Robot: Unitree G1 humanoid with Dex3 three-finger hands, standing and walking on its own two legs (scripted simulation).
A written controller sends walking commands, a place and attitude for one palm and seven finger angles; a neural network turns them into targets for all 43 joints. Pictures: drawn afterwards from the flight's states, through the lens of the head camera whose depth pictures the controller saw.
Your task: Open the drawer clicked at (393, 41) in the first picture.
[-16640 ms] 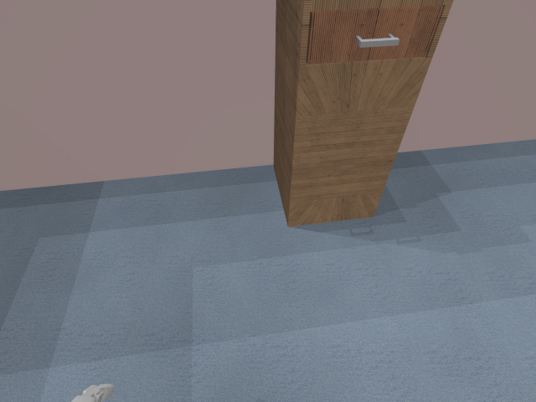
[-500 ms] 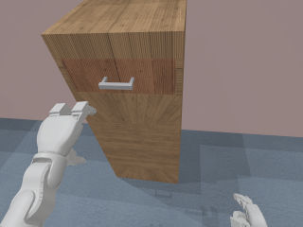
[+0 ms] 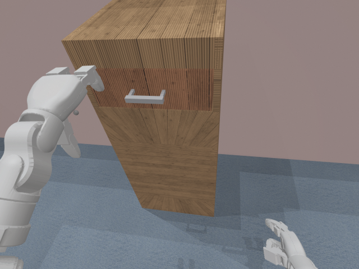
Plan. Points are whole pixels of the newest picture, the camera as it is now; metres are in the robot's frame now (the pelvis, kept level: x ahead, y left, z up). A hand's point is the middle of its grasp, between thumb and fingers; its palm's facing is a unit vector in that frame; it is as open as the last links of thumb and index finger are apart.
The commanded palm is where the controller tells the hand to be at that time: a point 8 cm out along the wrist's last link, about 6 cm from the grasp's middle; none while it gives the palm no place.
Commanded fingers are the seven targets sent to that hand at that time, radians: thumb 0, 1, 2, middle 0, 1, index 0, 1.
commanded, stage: raise the hand with hooked fingers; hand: left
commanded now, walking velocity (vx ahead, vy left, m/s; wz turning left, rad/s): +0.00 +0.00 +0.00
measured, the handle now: (146, 95) +0.55 +0.19 +0.10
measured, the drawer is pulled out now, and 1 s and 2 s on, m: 0.00 0.00 0.00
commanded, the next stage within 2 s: move the hooked fingers above the handle in 0.40 s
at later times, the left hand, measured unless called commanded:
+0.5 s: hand (78, 125) +0.31 +0.24 +0.21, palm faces +0.13 -0.02 -0.99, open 13.9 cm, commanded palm +0.26 +0.23 +0.27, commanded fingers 0.00 -0.50 0.30 -0.30 -1.20 -0.30 -1.20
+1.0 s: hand (110, 123) +0.36 +0.21 +0.16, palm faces -0.02 -0.01 -1.00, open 13.9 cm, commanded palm +0.34 +0.22 +0.25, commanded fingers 0.00 -0.50 0.30 -0.30 -1.20 -0.30 -1.20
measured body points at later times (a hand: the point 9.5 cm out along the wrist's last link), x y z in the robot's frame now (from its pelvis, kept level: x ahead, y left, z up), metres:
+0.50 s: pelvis -0.02 -0.01 +0.00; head -0.02 -0.06 +0.44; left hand +0.29 +0.24 +0.26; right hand +0.20 -0.21 -0.11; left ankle +0.02 +0.10 -0.74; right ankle +0.02 -0.12 -0.74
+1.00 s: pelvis -0.01 -0.01 +0.00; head +0.01 -0.05 +0.45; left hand +0.35 +0.21 +0.22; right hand +0.18 -0.24 -0.12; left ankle +0.02 +0.10 -0.74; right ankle +0.02 -0.12 -0.74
